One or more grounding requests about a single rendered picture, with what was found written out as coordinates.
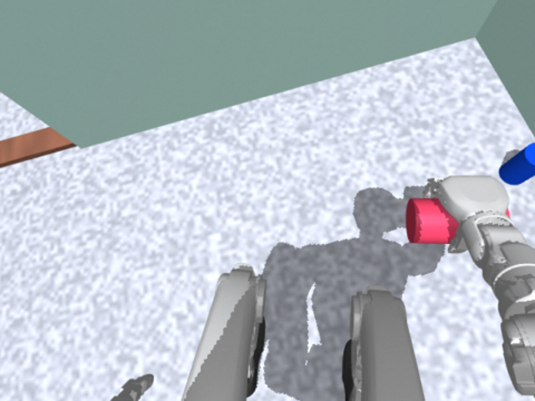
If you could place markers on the right robot arm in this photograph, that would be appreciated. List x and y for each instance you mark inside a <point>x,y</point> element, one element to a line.
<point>508,266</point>

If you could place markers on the right robot hand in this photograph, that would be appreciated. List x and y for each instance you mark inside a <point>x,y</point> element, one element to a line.
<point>464,196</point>

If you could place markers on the left robot hand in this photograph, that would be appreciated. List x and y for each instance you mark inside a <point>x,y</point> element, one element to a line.
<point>133,389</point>

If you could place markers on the left robot foot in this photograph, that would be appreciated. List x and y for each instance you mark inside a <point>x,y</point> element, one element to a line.
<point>252,381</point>

